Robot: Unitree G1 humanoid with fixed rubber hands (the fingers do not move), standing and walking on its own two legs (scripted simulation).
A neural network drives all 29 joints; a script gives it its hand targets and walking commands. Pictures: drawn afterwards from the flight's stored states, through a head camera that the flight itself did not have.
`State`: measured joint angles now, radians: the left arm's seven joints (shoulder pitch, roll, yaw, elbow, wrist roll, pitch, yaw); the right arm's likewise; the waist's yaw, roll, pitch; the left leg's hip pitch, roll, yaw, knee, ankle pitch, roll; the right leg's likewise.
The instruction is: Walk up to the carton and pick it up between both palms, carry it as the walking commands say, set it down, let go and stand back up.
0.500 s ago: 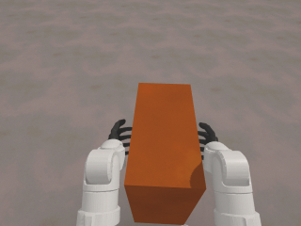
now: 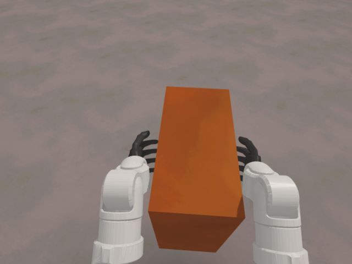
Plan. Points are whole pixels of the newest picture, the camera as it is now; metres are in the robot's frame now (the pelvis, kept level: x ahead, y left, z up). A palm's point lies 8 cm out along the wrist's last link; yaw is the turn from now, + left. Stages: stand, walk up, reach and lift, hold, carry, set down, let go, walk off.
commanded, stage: carry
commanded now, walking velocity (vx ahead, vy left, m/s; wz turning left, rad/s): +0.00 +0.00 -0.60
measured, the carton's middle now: (192, 173) +0.33 -0.01 +0.01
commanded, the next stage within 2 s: none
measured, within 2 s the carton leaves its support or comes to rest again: neither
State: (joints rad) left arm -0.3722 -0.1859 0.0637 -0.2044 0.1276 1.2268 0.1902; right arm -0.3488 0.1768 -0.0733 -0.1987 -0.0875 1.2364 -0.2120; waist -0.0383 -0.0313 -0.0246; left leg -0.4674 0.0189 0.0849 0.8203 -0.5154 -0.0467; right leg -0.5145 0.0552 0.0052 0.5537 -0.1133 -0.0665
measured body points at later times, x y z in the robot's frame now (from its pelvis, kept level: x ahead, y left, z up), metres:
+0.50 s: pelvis -0.10 -0.03 +0.00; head -0.09 -0.05 +0.45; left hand +0.23 -0.04 +0.08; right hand +0.14 -0.26 +0.07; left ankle -0.05 +0.08 -0.67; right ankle -0.08 -0.15 -0.72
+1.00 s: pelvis -0.18 -0.02 +0.01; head -0.20 -0.01 +0.46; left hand +0.15 -0.04 +0.10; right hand +0.05 -0.26 +0.10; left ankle -0.08 +0.06 -0.72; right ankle -0.14 -0.15 -0.72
